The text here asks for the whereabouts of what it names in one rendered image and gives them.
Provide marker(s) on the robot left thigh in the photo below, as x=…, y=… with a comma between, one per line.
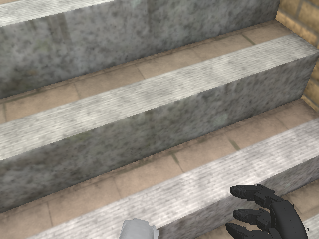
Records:
x=139, y=229

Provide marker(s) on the right robot hand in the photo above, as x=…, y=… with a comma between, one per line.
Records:
x=282, y=222

